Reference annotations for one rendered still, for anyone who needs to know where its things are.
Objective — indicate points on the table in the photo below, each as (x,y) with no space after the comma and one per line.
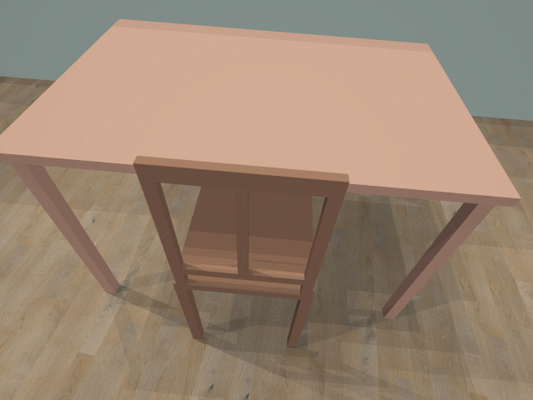
(383,112)

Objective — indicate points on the chair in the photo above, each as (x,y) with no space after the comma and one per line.
(251,231)

